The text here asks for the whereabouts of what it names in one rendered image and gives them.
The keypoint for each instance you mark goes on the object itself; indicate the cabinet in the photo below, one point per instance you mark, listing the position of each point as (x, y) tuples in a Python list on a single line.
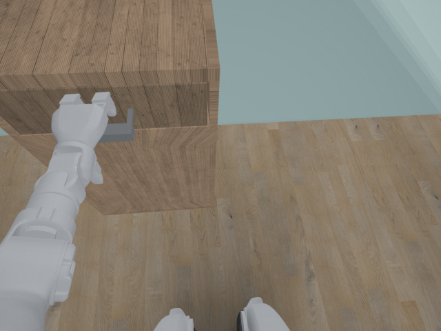
[(70, 43)]

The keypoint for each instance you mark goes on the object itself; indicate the left robot forearm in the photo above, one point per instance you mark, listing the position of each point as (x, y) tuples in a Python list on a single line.
[(53, 206)]

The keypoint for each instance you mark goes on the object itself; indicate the handle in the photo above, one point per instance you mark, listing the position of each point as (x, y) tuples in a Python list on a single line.
[(117, 132)]

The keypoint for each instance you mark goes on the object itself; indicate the drawer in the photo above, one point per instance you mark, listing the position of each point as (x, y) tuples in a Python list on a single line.
[(157, 105)]

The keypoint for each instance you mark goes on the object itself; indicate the left robot shin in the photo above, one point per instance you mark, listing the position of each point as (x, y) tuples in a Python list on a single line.
[(176, 311)]

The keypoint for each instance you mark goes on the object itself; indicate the left robot upper arm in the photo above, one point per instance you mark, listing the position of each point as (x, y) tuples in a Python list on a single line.
[(34, 273)]

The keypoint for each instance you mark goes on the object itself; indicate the robot left thigh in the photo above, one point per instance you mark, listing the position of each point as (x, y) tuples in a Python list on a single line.
[(175, 322)]

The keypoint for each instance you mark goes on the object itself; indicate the left robot hand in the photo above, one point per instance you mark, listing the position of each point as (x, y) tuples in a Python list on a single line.
[(84, 123)]

